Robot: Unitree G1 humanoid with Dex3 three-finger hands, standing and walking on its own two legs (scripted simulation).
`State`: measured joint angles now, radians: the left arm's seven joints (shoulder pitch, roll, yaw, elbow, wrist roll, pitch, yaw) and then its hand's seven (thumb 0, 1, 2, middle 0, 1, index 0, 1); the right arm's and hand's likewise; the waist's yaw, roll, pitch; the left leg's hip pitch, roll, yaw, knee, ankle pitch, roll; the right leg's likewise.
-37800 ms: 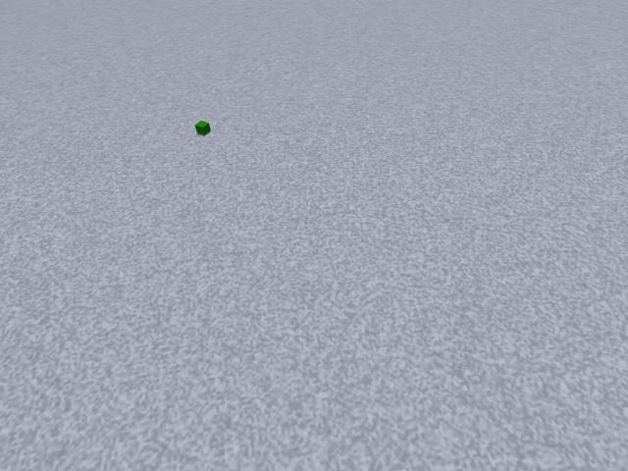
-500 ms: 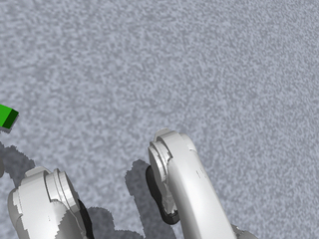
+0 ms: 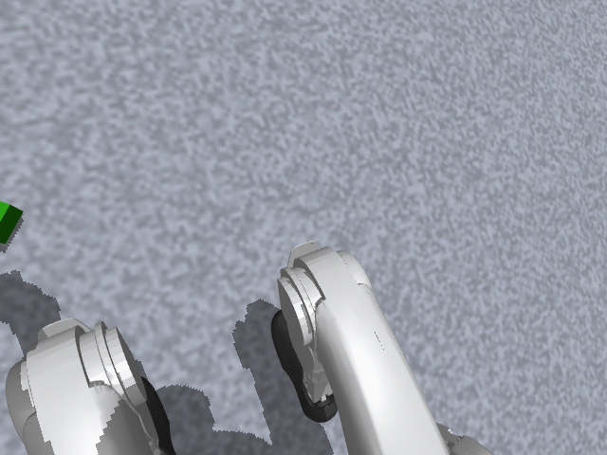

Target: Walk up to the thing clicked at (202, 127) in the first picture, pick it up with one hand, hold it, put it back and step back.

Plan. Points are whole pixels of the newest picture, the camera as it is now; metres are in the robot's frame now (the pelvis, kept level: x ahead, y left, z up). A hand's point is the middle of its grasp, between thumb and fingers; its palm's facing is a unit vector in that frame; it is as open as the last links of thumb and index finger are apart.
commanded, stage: rise first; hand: left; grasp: from above
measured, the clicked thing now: out of the picture +0.48 +0.31 -0.30
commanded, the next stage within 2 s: none
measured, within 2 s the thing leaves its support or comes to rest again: neither
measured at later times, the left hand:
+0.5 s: hand out of the picture +0.44 +0.34 -0.20, palm faces -0.19 -0.39 -0.90, open 13.9 cm
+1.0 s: hand out of the picture +0.43 +0.34 -0.20, palm faces -0.20 -0.38 -0.90, open 13.9 cm
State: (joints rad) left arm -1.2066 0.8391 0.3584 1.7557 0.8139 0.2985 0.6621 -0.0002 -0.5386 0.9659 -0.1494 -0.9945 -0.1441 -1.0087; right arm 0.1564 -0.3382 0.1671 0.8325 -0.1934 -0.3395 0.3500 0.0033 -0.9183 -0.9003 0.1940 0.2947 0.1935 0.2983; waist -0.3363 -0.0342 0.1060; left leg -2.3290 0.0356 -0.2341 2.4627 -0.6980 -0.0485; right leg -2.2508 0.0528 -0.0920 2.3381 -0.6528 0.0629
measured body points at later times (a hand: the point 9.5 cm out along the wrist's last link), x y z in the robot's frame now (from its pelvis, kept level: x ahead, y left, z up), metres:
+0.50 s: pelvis +0.00 +0.00 +0.00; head +0.27 +0.08 +0.35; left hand +0.45 +0.35 -0.15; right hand +0.01 -0.25 -0.08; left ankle +0.07 +0.14 -0.29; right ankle +0.11 -0.12 -0.29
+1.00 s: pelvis -0.01 +0.00 +0.00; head +0.27 +0.08 +0.35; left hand +0.44 +0.35 -0.15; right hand +0.00 -0.25 -0.07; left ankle +0.07 +0.14 -0.29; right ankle +0.11 -0.12 -0.29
